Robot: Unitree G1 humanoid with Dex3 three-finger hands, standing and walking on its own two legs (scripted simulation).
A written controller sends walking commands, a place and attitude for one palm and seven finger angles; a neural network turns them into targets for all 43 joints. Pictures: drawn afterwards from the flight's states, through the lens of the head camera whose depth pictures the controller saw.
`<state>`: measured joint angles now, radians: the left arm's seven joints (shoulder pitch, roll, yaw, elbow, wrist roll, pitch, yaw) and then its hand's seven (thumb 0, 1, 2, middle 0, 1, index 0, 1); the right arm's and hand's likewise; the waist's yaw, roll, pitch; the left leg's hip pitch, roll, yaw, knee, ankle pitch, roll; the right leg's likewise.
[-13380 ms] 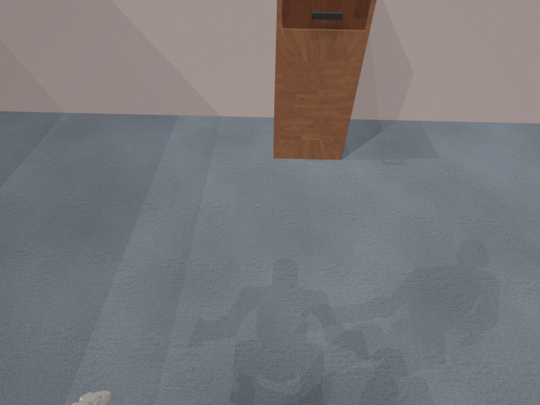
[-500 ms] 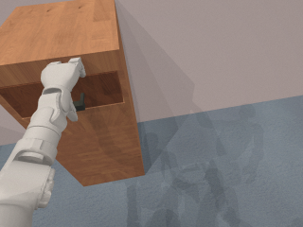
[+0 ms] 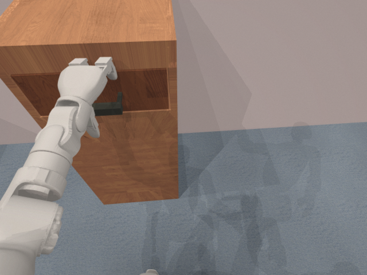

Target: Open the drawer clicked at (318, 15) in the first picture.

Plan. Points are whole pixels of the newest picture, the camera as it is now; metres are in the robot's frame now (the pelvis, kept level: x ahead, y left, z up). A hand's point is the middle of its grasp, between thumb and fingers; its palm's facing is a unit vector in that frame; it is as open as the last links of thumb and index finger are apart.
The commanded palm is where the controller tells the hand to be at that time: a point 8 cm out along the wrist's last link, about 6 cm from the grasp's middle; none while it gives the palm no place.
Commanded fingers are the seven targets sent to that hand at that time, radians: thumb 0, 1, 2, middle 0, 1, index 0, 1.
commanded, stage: move the hooked fingers above the handle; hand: left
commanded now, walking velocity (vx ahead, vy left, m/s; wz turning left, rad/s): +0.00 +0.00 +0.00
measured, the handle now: (97, 103) +0.51 +0.23 +0.06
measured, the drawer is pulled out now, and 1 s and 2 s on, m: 0.00 0.00 0.00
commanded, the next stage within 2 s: lower the fingers behind the handle in 1.54 s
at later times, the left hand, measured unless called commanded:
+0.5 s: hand (86, 106) +0.45 +0.23 +0.11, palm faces +0.01 -0.02 -1.00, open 13.8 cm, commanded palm +0.44 +0.23 +0.17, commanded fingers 0.00 -0.50 0.30 -0.30 -1.20 -0.30 -1.20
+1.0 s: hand (87, 103) +0.45 +0.23 +0.12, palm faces -0.04 -0.02 -1.00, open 13.8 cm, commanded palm +0.44 +0.22 +0.18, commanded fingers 0.00 -0.50 0.30 -0.30 -1.20 -0.30 -1.20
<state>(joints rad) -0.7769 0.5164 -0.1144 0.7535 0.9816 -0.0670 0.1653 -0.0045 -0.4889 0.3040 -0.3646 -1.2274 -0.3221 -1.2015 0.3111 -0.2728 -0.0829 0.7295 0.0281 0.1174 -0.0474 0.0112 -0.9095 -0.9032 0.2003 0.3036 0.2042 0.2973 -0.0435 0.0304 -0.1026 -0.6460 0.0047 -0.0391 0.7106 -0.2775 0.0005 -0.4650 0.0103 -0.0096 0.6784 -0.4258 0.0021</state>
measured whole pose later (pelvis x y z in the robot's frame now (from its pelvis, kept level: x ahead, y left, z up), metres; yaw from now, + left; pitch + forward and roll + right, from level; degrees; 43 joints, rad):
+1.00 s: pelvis +0.00 -0.01 +0.01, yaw -1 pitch +10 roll +0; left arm -0.72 0.55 -0.06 0.80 0.99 -0.05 0.04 0.00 -0.49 0.30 -0.33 -1.20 -0.33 -1.21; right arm 0.33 -0.25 -0.05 0.68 0.04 0.14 -0.06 0.01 -0.91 -0.90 0.20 0.30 0.21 0.30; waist -0.05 0.05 -0.11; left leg -0.57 0.02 -0.01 0.65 -0.26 0.00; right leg -0.41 0.02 0.02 0.64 -0.41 0.00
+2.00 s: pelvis +0.00 -0.01 +0.00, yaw -1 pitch +11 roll -1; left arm -0.71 0.51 -0.05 0.80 1.02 -0.07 0.11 0.00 -0.49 0.30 -0.33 -1.20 -0.32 -1.20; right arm 0.29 -0.26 -0.06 0.68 0.03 0.15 -0.05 0.01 -0.91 -0.90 0.20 0.30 0.21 0.30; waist -0.06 0.04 -0.11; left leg -0.61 0.02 -0.01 0.69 -0.27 0.00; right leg -0.45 0.02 0.02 0.68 -0.42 0.00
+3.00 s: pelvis -0.01 +0.00 -0.01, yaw -3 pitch +16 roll -2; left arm -0.72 0.53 0.01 0.96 1.07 -0.06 0.25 0.00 -0.49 0.30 -0.32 -1.20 -0.32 -1.20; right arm 0.35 -0.25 -0.07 0.70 0.01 0.14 -0.05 0.01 -0.91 -0.90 0.20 0.30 0.21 0.30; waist -0.09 0.05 -0.15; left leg -0.78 0.03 -0.01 0.80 -0.31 0.01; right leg -0.61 0.03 0.03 0.77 -0.44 0.01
